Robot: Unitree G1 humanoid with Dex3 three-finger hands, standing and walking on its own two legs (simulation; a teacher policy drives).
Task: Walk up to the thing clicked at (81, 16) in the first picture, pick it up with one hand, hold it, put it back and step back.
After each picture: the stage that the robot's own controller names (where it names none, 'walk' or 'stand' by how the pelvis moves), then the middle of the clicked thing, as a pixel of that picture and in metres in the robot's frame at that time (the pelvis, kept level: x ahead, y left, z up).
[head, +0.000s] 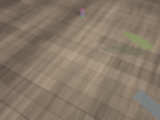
stand; (82, 13) +2.11 -0.03 -0.72
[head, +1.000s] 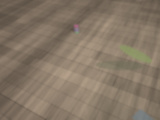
walk; (76, 29) +1.97 +0.20 -0.71
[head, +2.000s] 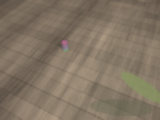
walk; (65, 45) +1.32 +0.27 -0.71
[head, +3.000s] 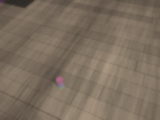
walk; (60, 82) +0.82 +0.25 -0.72
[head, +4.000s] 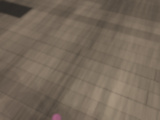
walk; out of the picture +0.47 +0.22 -0.71
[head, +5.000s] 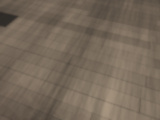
stand; out of the picture +0.39 +0.21 -0.72
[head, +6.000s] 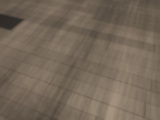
stand; out of the picture +0.38 +0.21 -0.73
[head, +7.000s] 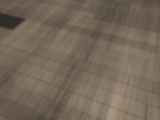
stand; out of the picture +0.37 +0.21 -0.73
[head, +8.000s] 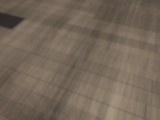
stand; out of the picture +0.37 +0.21 -0.73
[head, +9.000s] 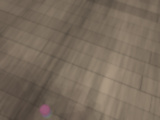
go down; (45, 111) +0.40 +0.22 -0.64
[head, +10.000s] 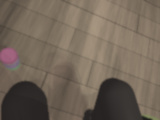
go down; (10, 59) +0.45 +0.27 -0.29
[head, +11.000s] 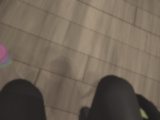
close in; (0, 56) +0.43 +0.28 -0.27
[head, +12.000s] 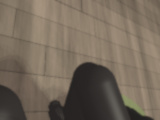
close in; out of the picture +0.42 +0.32 -0.22
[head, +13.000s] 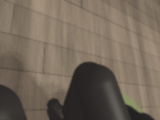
close; out of the picture +0.41 +0.32 -0.22
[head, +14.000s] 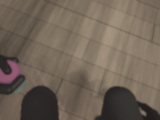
lift; (12, 78) +0.34 +0.25 -0.07
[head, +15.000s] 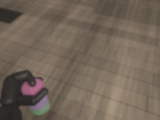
hold; (36, 97) +0.32 +0.16 +0.02
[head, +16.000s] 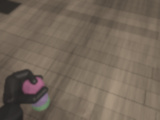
hold; (37, 94) +0.33 +0.17 -0.01
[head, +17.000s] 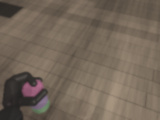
hold; (37, 97) +0.32 +0.17 -0.01
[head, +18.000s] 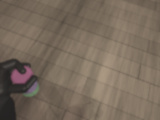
crouch; (26, 82) +0.37 +0.19 -0.07
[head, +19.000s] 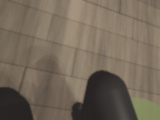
lower; out of the picture +0.61 +0.35 -0.28
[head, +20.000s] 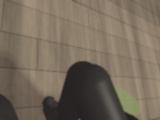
lower; out of the picture +0.56 +0.42 -0.25
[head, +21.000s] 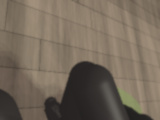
lower; out of the picture +0.55 +0.43 -0.24
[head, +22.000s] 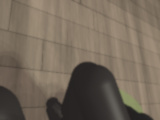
lower; out of the picture +0.54 +0.44 -0.25
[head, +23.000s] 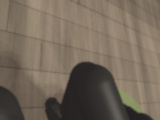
lower; out of the picture +0.54 +0.45 -0.25
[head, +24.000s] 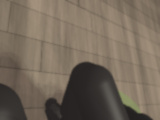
open; out of the picture +0.53 +0.46 -0.25
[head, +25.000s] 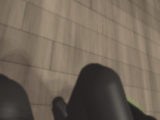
stand; out of the picture +0.53 +0.46 -0.25
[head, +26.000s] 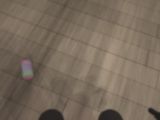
walk; (27, 69) +0.59 +0.35 -0.54
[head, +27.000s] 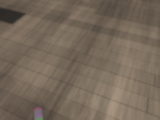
stand; (38, 116) +0.56 +0.34 -0.69
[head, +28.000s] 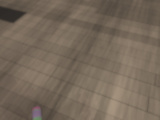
stand; (36, 115) +0.56 +0.35 -0.69
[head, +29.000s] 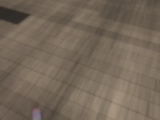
stand; (36, 117) +0.55 +0.36 -0.73
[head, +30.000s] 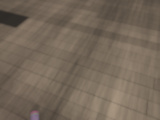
stand; (34, 119) +0.55 +0.39 -0.75
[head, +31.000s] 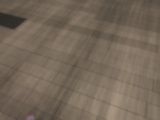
stand; out of the picture +0.52 +0.42 -0.75
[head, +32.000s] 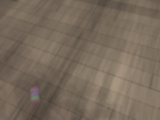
walk; (34, 94) +0.57 +0.46 -0.73
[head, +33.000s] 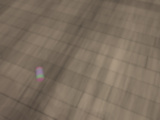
walk; (39, 73) +0.80 +0.42 -0.73
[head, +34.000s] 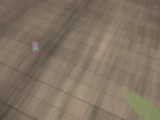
walk; (35, 47) +1.09 +0.42 -0.73
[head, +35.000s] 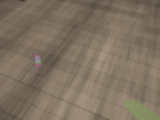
stand; (37, 60) +1.12 +0.47 -0.75
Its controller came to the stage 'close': yes
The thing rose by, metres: 0.70
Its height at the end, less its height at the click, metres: -0.02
